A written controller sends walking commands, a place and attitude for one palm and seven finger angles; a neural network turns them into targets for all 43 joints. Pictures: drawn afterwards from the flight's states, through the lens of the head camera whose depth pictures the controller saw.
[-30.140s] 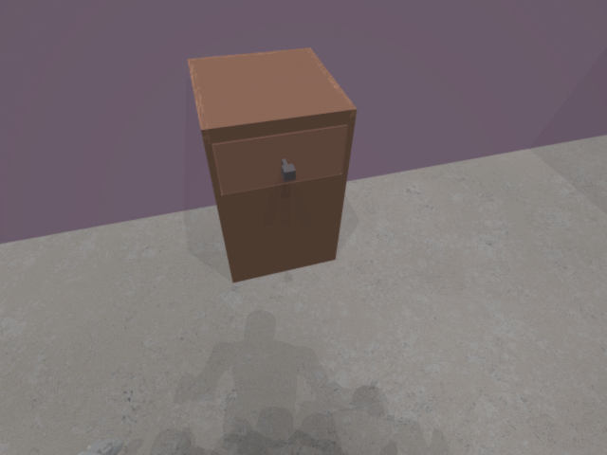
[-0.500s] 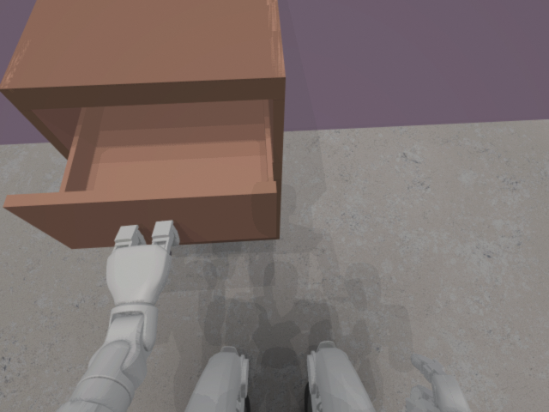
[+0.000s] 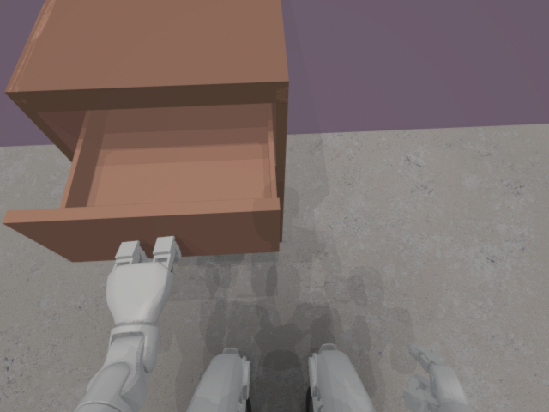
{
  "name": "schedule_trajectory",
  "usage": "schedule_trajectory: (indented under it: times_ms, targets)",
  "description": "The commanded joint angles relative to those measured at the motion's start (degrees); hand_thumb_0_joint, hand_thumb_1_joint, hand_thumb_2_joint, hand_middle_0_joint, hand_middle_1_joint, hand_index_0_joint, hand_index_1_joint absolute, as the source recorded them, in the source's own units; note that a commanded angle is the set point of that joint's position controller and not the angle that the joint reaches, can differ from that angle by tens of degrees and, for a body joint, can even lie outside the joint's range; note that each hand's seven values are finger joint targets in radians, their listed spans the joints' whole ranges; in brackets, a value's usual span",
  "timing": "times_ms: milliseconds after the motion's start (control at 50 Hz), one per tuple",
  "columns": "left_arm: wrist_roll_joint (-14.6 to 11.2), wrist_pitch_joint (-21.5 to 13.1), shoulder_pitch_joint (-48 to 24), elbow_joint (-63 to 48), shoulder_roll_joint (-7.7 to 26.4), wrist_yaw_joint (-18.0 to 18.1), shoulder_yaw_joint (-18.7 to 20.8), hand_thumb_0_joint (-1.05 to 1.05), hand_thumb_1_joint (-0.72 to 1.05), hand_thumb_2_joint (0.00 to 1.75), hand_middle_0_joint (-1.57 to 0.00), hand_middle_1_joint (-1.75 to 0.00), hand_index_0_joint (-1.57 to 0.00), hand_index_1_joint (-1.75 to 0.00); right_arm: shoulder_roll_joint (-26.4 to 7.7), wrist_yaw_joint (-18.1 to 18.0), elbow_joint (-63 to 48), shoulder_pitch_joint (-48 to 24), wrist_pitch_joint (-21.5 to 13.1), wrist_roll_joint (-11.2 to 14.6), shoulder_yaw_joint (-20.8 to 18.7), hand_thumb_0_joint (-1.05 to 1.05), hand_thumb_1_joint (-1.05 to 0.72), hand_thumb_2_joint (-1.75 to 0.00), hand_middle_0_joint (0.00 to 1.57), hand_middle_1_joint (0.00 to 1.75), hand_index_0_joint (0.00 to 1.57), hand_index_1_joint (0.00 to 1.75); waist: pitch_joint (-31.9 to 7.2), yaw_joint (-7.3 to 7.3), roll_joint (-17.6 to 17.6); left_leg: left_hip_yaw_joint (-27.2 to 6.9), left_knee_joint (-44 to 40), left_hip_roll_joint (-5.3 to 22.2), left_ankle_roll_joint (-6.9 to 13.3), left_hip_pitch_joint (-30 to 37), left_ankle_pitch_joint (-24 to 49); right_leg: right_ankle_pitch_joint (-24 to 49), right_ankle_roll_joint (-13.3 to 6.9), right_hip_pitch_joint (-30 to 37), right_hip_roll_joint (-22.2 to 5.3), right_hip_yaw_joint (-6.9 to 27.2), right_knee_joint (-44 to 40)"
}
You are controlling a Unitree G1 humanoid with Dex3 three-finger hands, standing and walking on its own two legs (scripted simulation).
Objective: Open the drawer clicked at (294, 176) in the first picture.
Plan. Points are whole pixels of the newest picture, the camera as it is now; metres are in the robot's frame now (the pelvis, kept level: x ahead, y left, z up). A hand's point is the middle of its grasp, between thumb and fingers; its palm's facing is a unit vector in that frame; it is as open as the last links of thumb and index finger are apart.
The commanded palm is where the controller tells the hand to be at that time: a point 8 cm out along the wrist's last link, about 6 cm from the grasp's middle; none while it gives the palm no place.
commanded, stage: pull the drawer open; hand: left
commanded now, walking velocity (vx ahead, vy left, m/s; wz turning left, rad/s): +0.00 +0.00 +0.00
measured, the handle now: (159, 263) +0.34 +0.20 -0.07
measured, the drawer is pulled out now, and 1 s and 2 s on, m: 0.20 0.25 0.26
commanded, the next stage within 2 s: open the thumb to release the handle in 1.64 s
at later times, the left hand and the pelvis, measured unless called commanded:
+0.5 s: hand (153, 306) +0.27 +0.20 -0.09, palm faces -0.06 -0.05 -1.00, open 6.9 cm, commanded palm +0.23 +0.20 -0.04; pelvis +0.00 +0.00 +0.00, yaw +0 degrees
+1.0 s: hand (152, 325) +0.25 +0.20 -0.09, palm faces -0.06 -0.07 -1.00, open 6.9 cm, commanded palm +0.21 +0.21 -0.04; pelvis +0.00 +0.00 -0.01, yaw +0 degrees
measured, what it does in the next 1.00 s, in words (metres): stands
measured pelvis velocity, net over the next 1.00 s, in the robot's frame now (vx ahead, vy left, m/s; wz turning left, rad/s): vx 0.00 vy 0.00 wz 0.00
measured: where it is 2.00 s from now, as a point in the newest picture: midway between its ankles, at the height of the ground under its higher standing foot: outside the picture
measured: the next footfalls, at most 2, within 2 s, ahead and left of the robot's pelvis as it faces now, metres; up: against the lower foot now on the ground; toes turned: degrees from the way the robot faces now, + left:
none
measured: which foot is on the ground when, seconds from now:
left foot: down 0.00-1.00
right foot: down 0.00-1.00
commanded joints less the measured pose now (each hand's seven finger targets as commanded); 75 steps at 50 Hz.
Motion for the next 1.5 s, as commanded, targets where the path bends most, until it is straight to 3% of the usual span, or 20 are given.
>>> schedule_trajectory:
  times_ms: [0,220,240,320,360,420,520,580,660,760,860,920,1080,1300,1400,1480]
  targets:
    - [-0.2,1.0,1.9,-10.8,5.8,3.3,3.5,0.00,0.90,0.90,-0.40,-1.35,-0.40,-1.35,-7.3,-0.8,-6.5,0.6,-2.0,0.0,-2.4,0.00,-0.90,-0.90,0.20,0.30,0.20,0.30,-23.8,2.34,0.0,-0.4,-8.8,-1.1,0.5,18.2,27.4,25.7,-2.7,16.9,-0.3,-2.3,-7.9]
    - [-0.1,0.7,4.7,-12.4,5.7,3.4,3.4,0.00,0.90,0.90,-0.40,-1.35,-0.40,-1.35,-7.1,-0.8,-6.9,-0.1,-2.2,-0.1,-2.2,0.00,-0.90,-0.90,0.20,0.30,0.20,0.30,-23.0,2.38,-0.5,-0.4,-8.7,-1.1,0.6,17.5,26.0,24.9,-2.8,16.9,-0.3,-2.2,-7.9]
    - [-0.2,0.7,5.7,-12.9,6.5,3.4,4.4,0.00,0.90,0.90,-0.40,-1.35,-0.40,-1.35,-7.1,-0.8,-7.3,-0.3,-2.2,-0.1,-2.2,0.00,-0.90,-0.90,0.20,0.30,0.20,0.30,-23.6,3.01,-0.1,-0.5,-8.5,-1.3,0.4,17.3,26.8,25.2,-2.9,17.2,-0.2,-2.2,-7.5]
    - [0.1,0.9,6.2,-13.1,5.1,3.5,2.9,0.00,0.90,0.90,-0.40,-1.35,-0.40,-1.35,-7.0,-0.7,-7.3,-0.6,-2.2,-0.2,-2.1,0.00,-0.90,-0.90,0.20,0.30,0.20,0.30,-22.7,2.53,-0.3,-0.4,-8.6,-1.2,0.5,17.4,25.7,24.6,-2.8,16.7,-0.3,-2.2,-7.9]
    - [-0.1,0.9,8.4,-13.6,5.9,3.6,4.1,0.00,0.90,0.90,-0.40,-1.35,-0.40,-1.35,-7.0,-0.8,-7.8,-0.8,-2.2,-0.1,-2.0,0.00,-0.90,-0.90,0.20,0.30,0.20,0.30,-23.3,3.37,0.0,-0.3,-8.6,-1.3,0.4,17.7,26.8,25.3,-2.9,17.2,-0.3,-2.1,-7.6]
    - [-0.1,1.0,7.9,-14.1,5.3,3.4,3.1,0.00,0.90,0.90,-0.40,-1.35,-0.40,-1.35,-6.9,-0.7,-7.7,-0.7,-2.2,-0.1,-2.0,0.00,-0.90,-0.90,0.20,0.30,0.20,0.30,-22.7,2.77,-0.6,-0.5,-8.8,-1.3,0.4,17.3,25.7,24.7,-2.8,17.2,-0.3,-2.2,-7.8]
    - [-0.1,0.9,10.6,-16.0,4.8,3.5,2.7,0.00,0.90,0.90,-0.40,-1.35,-0.40,-1.35,-6.8,-0.7,-8.2,-1.2,-2.3,-0.2,-2.0,0.00,-0.90,-0.90,0.20,0.30,0.20,0.30,-23.3,3.07,-0.3,-0.5,-8.5,-1.2,0.4,18.1,27.0,26.1,-2.8,17.3,-0.4,-1.8,-7.5]
    - [-0.3,0.7,11.7,-16.0,5.6,3.4,3.8,0.00,0.90,0.90,-0.40,-1.35,-0.40,-1.35,-6.7,-0.8,-8.2,-1.3,-2.3,-0.3,-1.9,0.00,-0.90,-0.90,0.20,0.30,0.20,0.30,-23.0,3.14,-1.0,-0.3,-8.2,-1.2,0.4,17.4,26.8,26.7,-2.8,17.7,-0.4,-1.8,-7.4]
    - [0.0,0.3,13.4,-17.2,5.2,3.7,3.5,0.00,0.90,0.90,-0.40,-1.35,-0.40,-1.35,-6.7,-0.8,-8.5,-2.0,-2.5,-0.5,-1.7,0.00,-0.90,-0.90,0.20,0.30,0.20,0.30,-22.8,3.43,0.6,-0.3,-8.1,-1.2,0.4,17.8,27.3,26.4,-2.9,16.9,-0.4,-1.8,-7.0]
    - [-0.4,-0.3,16.0,-17.8,6.3,3.7,5.1,0.00,0.90,0.90,-0.40,-1.35,-0.40,-1.35,-6.6,-0.9,-8.7,-2.5,-2.6,-0.7,-1.5,0.00,-0.90,-0.90,0.20,0.30,0.20,0.30,-22.9,3.72,-1.1,0.0,-7.4,-1.5,0.4,15.9,25.8,27.4,-2.9,18.3,-0.5,-1.0,-6.8]
    - [0.4,-0.8,16.4,-18.5,5.9,4.0,4.8,0.00,0.90,0.90,-0.40,-1.35,-0.40,-1.35,-6.5,-0.8,-8.9,-3.2,-2.7,-0.7,-1.4,0.00,-0.90,-0.90,0.20,0.30,0.20,0.30,-21.3,3.70,0.3,-0.2,-7.3,-1.5,0.4,15.9,25.0,24.9,-3.1,16.0,-0.4,-1.3,-6.6]
    - [0.4,-1.0,16.4,-18.3,6.8,4.2,5.9,0.00,0.90,0.90,-0.40,-1.35,-0.40,-1.35,-6.5,-1.0,-8.8,-3.1,-2.7,-0.7,-1.6,0.00,-0.90,-0.90,0.20,0.30,0.20,0.30,-21.4,3.68,-1.9,-0.4,-7.1,-1.5,0.4,14.9,23.8,24.4,-3.0,16.4,-0.3,-1.1,-6.3]
    - [0.4,-0.7,16.7,-18.6,6.1,3.9,4.8,0.00,0.90,0.90,-0.40,-1.35,-0.40,-1.35,-6.4,-1.2,-9.3,-3.5,-2.9,-0.5,-1.5,0.00,-0.90,-0.90,0.20,0.30,0.20,0.30,-20.9,3.96,-0.3,-0.4,-7.5,-1.6,0.4,14.7,21.4,20.5,-3.0,15.4,-0.3,-1.3,-6.8]
    - [-0.3,-0.5,19.1,-19.7,4.7,3.1,2.7,0.00,0.90,0.90,-0.40,-1.35,-0.40,-1.35,-6.4,-1.3,-9.9,-4.0,-3.2,-0.5,-1.2,0.00,-0.90,-0.90,0.20,0.30,0.20,0.30,-21.1,3.68,-1.6,-0.2,-7.3,-1.7,0.7,14.1,20.9,21.4,-2.7,16.5,-0.6,-1.0,-7.1]
    - [0.0,-1.2,19.7,-20.0,5.5,3.1,3.3,0.00,0.90,0.90,-0.40,-1.35,-0.40,-1.35,-6.5,-1.4,-9.9,-4.3,-3.4,-0.6,-1.2,0.00,-0.90,-0.90,0.20,0.30,0.20,0.30,-20.1,3.85,-1.0,0.0,-7.1,-1.8,0.7,13.4,20.0,20.4,-2.8,15.8,-0.6,-0.7,-7.2]
    - [-0.2,-1.5,20.6,-19.2,6.5,3.1,4.9,0.00,0.90,0.90,-0.40,-1.35,-0.40,-1.35,-6.3,-1.6,-9.7,-3.9,-3.5,-0.5,-1.2,0.00,-0.90,-0.90,0.20,0.30,0.20,0.30,-20.3,3.97,-2.6,0.1,-6.6,-1.8,0.7,12.4,19.8,21.5,-2.7,16.7,-0.5,-0.2,-6.9]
